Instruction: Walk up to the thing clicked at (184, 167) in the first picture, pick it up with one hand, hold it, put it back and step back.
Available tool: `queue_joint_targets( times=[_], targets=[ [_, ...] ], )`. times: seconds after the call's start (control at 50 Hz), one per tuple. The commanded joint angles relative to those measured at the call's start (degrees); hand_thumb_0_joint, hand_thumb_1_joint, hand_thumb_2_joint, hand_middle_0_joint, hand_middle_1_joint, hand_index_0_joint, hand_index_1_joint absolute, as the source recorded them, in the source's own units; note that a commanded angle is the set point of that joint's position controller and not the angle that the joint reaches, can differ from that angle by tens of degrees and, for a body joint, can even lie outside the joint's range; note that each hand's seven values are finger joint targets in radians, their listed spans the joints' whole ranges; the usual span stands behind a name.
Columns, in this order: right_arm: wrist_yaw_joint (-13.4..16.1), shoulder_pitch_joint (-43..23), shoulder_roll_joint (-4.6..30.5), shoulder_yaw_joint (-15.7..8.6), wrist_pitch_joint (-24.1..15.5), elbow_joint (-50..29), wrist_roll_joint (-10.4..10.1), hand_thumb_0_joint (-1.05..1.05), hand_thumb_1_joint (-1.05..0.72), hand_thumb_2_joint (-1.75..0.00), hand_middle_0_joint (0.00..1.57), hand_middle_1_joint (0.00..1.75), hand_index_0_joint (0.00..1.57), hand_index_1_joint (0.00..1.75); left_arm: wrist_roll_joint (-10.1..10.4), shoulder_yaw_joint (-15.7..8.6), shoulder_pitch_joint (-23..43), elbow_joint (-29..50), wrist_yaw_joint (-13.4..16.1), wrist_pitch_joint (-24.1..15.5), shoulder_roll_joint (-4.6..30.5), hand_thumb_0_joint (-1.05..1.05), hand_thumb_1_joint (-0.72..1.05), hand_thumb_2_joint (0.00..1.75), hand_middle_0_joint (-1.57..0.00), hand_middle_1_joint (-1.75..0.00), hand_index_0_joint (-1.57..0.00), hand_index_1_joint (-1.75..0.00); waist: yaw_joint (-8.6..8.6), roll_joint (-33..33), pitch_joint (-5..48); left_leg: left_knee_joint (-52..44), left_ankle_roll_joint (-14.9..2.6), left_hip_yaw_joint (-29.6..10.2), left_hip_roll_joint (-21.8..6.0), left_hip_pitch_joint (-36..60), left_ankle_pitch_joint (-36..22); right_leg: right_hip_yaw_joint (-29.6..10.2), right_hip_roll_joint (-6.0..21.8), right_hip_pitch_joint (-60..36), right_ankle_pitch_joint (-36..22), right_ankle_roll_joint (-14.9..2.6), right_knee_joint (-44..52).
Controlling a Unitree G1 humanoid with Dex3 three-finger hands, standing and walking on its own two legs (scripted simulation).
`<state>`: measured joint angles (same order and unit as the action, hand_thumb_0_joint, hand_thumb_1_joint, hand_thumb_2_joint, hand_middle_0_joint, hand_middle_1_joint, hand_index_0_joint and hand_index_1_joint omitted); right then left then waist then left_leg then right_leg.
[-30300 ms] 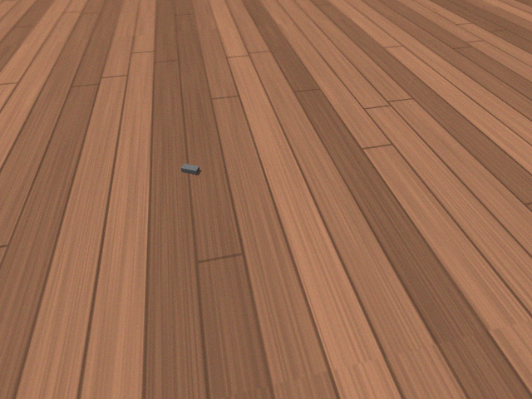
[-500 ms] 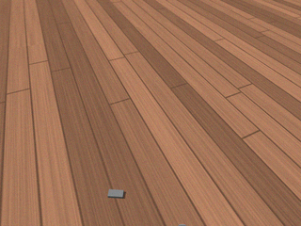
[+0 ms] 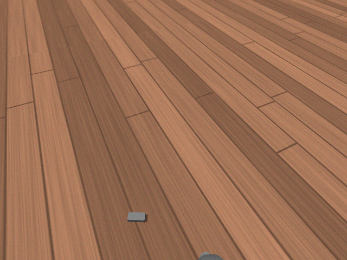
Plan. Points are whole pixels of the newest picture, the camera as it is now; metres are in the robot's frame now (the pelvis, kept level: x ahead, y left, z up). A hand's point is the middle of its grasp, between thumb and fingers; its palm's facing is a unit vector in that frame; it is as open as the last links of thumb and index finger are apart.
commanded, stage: walk up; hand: left
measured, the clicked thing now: (136, 217) +0.51 +0.18 -0.74
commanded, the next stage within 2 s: none
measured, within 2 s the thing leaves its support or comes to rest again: neither
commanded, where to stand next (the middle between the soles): +0.10 -0.02 m, yaw -6 degrees
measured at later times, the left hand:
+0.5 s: hand out of the picture +0.09 +0.28 -0.14, palm faces -0.07 -0.92 -0.39, open 7.4 cm
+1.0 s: hand out of the picture +0.02 +0.28 -0.11, palm faces -0.05 -0.90 -0.43, open 7.4 cm
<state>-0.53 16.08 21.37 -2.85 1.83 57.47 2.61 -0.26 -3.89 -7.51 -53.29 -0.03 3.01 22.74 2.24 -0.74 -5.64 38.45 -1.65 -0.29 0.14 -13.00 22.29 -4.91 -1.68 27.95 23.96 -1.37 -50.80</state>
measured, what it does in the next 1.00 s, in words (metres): steps on the spot: right foot, then left foot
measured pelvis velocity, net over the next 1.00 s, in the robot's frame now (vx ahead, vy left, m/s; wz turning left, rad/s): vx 0.04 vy -0.01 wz -0.11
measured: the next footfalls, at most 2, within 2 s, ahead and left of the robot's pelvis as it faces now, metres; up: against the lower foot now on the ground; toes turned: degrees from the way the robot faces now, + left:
right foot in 0.20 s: +0.03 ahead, -0.13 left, +0.00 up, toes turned -3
left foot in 0.52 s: +0.19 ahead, +0.13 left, +0.01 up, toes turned -3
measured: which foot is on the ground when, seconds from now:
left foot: down 0.00-0.24, up 0.26-0.50, down 0.52-0.84, up 0.86-1.00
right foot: up 0.00-0.18, down 0.20-0.56, up 0.58-0.82, down 0.84-1.00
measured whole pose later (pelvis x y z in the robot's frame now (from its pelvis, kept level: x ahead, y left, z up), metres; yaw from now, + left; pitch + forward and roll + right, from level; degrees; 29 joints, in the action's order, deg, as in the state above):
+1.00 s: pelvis +0.04 -0.01 +0.02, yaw -7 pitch -4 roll +0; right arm -1.9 17.7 25.5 -5.2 0.3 51.6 0.0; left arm -2.4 -5.5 -27.4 -52.2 -2.5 -0.3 24.1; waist -4.2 1.6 -1.6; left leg 56.2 0.6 -3.4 0.7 -30.0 17.5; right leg 5.2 0.5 3.5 18.2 -2.9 -24.2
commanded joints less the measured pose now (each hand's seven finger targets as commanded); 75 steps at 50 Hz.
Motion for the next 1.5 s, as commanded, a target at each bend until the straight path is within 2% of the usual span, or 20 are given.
queue_joint_targets(
  times=[0.0,0.16,0.22,0.26,0.4,0.48,0.52,0.56,0.62,0.78,0.8,0.84,0.88,1.08,1.18,1.2,1.24,1.26,1.34,1.48],
  targets=[
    [1.73,-8.88,13.44,-2.51,-4.1,-7.43,-0.11,0.0,-0.9,-0.9,0.2,0.3,0.2,0.3,0.61,-2.44,-2.14,2.55,0.32,-2.22,10.32,0.0,0.9,0.9,-0.2,-0.3,-0.2,-0.3,-4.48,5.68,0.36,-18.14,-5.83,-11.94,-11.99,-2.03,-14.65,-3.5,-1.39,0.46,-1.0,-0.32,-6.04],
    [-0.18,-0.13,16.85,-4.34,-2.97,-7.89,-0.44,0.0,-0.9,-0.9,0.2,0.3,0.2,0.3,-1.37,-1.3,-3.2,2.43,-0.34,-6.14,9.98,0.0,0.9,0.9,-0.2,-0.3,-0.2,-0.3,-0.35,11.78,5.78,-8.61,-9.4,-9.22,-12.59,11.5,-17.71,7.03,-0.64,-10.4,-0.03,-0.89,28.2],
    [-0.32,-7.11,10.35,-1.94,-3.73,-13.14,-2.26,0.0,-0.9,-0.9,0.2,0.3,0.2,0.3,-1.35,-4.01,-13.72,-0.12,0.49,-7.27,18.27,0.0,0.9,0.9,-0.2,-0.3,-0.2,-0.3,-7.09,-7.91,8.8,15.07,-0.77,3.15,1.34,-23.29,-2.58,-23.59,16.44,-40.89,-15.05,-11.07,31.19],
    [0.52,-8.07,13.15,-3.11,-3.98,-13.45,-1.32,0.0,-0.9,-0.9,0.2,0.3,0.2,0.3,-1.0,-4.05,-12.26,1.89,0.01,-7.1,19.15,0.0,0.9,0.9,-0.2,-0.3,-0.2,-0.3,-6.41,-5.14,0.84,19.17,-0.72,-4.41,-2.34,-22.5,13.0,-28.71,25.09,-27.65,-17.17,-17.96,32.63],
    [-0.28,-4.75,9.84,-2.38,-4.57,-10.84,-2.4,0.0,-0.9,-0.9,0.2,0.3,0.2,0.3,-1.08,-1.61,-6.43,5.41,0.45,-6.82,13.16,0.0,0.9,0.9,-0.2,-0.3,-0.2,-0.3,-3.22,-8.94,1.38,2.98,1.06,1.74,-1.77,-7.39,-2.95,-2.77,12.22,-16.6,-40.39,-10.17,26.67],
    [1.55,1.02,11.15,-3.59,-4.86,-6.89,-2.43,0.0,-0.9,-0.9,0.2,0.3,0.2,0.3,0.81,-0.62,-1.42,7.88,0.53,-3.77,10.77,0.0,0.9,0.9,-0.2,-0.3,-0.2,-0.3,0.98,-5.14,4.2,-10.35,1.15,4.62,1.31,8.83,-26.83,1.79,4.92,-6.77,-28.27,-3.93,11.84],
    [2.66,2.32,17.67,-4.85,-5.01,-7.71,-1.48,0.0,-0.9,-0.9,0.2,0.3,0.2,0.3,1.53,-0.03,-5.71,8.37,0.68,-2.56,8.27,0.0,0.9,0.9,-0.2,-0.3,-0.2,-0.3,0.12,5.77,8.71,-14.7,-5.38,-15.91,-16.12,10.17,-33.66,0.72,-0.58,-2.35,-6.29,-0.75,0.62],
    [3.02,-4.97,19.85,-5.06,-4.67,-9.94,-2.15,0.0,-0.9,-0.9,0.2,0.3,0.2,0.3,1.1,-0.97,-11.31,5.0,1.37,-0.12,11.02,0.0,0.9,0.9,-0.2,-0.3,-0.2,-0.3,-2.14,7.39,9.28,-19.82,-14.2,-27.86,-25.26,-0.48,-17.1,-4.14,0.25,-8.29,12.42,-0.27,-12.59],
    [0.59,-3.24,20.38,-6.57,-5.75,-11.35,-0.93,0.0,-0.9,-0.9,0.2,0.3,0.2,0.3,-0.41,-3.21,-17.91,2.98,-1.59,-2.5,15.88,0.0,0.9,0.9,-0.2,-0.3,-0.2,-0.3,-2.94,11.79,11.55,-27.39,-8.56,-22.15,-17.45,3.41,28.08,0.99,2.8,-3.48,10.07,-2.01,-10.41],
    [-0.04,-9.44,17.05,-6.14,-3.12,-14.23,0.39,0.0,-0.9,-0.9,0.2,0.3,0.2,0.3,-1.89,-4.83,-26.13,1.64,-3.2,-3.29,11.01,0.0,0.9,0.9,-0.2,-0.3,-0.2,-0.3,-9.28,12.48,3.06,-21.1,-1.84,-4.01,-6.88,-13.84,15.32,15.14,-0.71,-25.95,0.27,-1.83,25.79],
    [0.19,-11.84,13.82,-5.32,-2.68,-15.01,-0.09,0.0,-0.9,-0.9,0.2,0.3,0.2,0.3,-2.33,-5.28,-31.29,-0.07,-2.57,-3.7,11.65,0.0,0.9,0.9,-0.2,-0.3,-0.2,-0.3,-12.97,2.95,1.66,-8.1,0.89,1.29,-3.17,-21.09,14.26,12.95,-0.19,-34.24,-3.91,-2.41,35.47],
    [0.67,-8.05,9.09,-3.38,-2.57,-16.06,-2.27,0.0,-0.9,-0.9,0.2,0.3,0.2,0.3,-3.42,-6.57,-20.36,6.12,-1.24,-4.17,18.0,0.0,0.9,0.9,-0.2,-0.3,-0.2,-0.3,-8.89,-9.37,-6.36,19.0,2.16,-4.21,2.93,-36.77,6.84,-25.08,22.32,-23.54,26.02,-7.81,44.74],
    [0.26,-4.29,15.18,-4.87,-3.12,-13.5,-3.49,0.0,-0.9,-0.9,0.2,0.3,0.2,0.3,-2.83,-5.79,-9.88,9.52,-1.5,-4.74,18.06,0.0,0.9,0.9,-0.2,-0.3,-0.2,-0.3,-4.28,-5.67,-9.66,19.6,1.4,-7.73,-1.8,-28.45,0.35,-22.7,23.08,-12.21,31.64,-9.18,49.46],
    [-2.35,-2.96,12.69,-3.06,-4.42,-13.23,-2.15,0.0,-0.9,-0.9,0.2,0.3,0.2,0.3,-1.64,-4.99,-15.12,9.02,-1.76,-6.88,15.52,0.0,0.9,0.9,-0.2,-0.3,-0.2,-0.3,-5.24,-7.0,-4.99,1.78,1.8,-1.06,-3.53,-17.12,-8.3,2.21,13.99,-20.25,1.65,-8.45,38.65],
    [0.22,3.47,12.15,-3.63,-5.88,-10.96,-1.51,0.0,-0.9,-0.9,0.2,0.3,0.2,0.3,-0.44,-2.99,-16.53,10.08,-1.4,-4.88,13.36,0.0,0.9,0.9,-0.2,-0.3,-0.2,-0.3,-2.27,-1.6,3.04,-10.7,-0.32,6.92,2.1,2.77,-14.98,8.43,12.65,-18.2,-34.09,-6.59,15.2],
    [1.06,9.21,14.03,-4.35,-6.3,-9.82,-1.34,0.0,-0.9,-0.9,0.2,0.3,0.2,0.3,-0.17,-2.2,-17.91,10.47,-1.19,-4.79,10.59,0.0,0.9,0.9,-0.2,-0.3,-0.2,-0.3,0.05,3.74,8.68,-12.76,-1.77,3.81,0.01,10.75,-17.2,9.96,10.02,-17.15,-31.12,-4.2,3.59],
    [2.16,11.85,21.54,-5.67,-6.79,-11.68,-0.77,0.0,-0.9,-0.9,0.2,0.3,0.2,0.3,0.5,-1.41,-21.84,11.24,-0.78,-4.31,6.8,0.0,0.9,0.9,-0.2,-0.3,-0.2,-0.3,-0.25,13.28,13.67,-14.38,-12.71,-34.77,-22.84,24.8,-25.94,5.63,-1.71,5.17,8.88,-0.18,-13.68],
    [2.12,11.57,22.62,-6.21,-6.65,-11.45,-3.04,0.0,-0.9,-0.9,0.2,0.3,0.2,0.3,-0.07,-2.84,-17.77,10.46,0.14,-3.53,13.03,0.0,0.9,0.9,-0.2,-0.3,-0.2,-0.3,1.28,9.03,12.9,-16.89,-17.52,-39.13,-26.4,18.98,-24.41,-0.34,2.4,3.55,11.98,-1.11,-18.71],
    [2.58,3.58,15.66,-3.3,-6.81,-13.26,-2.91,0.0,-0.9,-0.9,0.2,0.3,0.2,0.3,0.96,-2.2,-16.41,9.24,-0.23,-3.12,11.26,0.0,0.9,0.9,-0.2,-0.3,-0.2,-0.3,-2.61,6.23,2.9,-14.76,-10.31,-10.87,-15.59,2.94,-37.05,-2.96,4.77,-0.12,2.51,-1.31,-14.45],
    [1.77,-3.88,14.9,-2.18,-4.56,-13.81,-2.3,0.0,-0.9,-0.9,0.2,0.3,0.2,0.3,1.58,-1.41,-12.35,5.51,0.75,-4.52,9.16,0.0,0.9,0.9,-0.2,-0.3,-0.2,-0.3,-2.36,15.03,6.34,-6.76,-11.02,-2.94,-12.86,-4.63,-42.56,6.06,3.73,-11.44,-9.22,1.77,6.17]
  ],
)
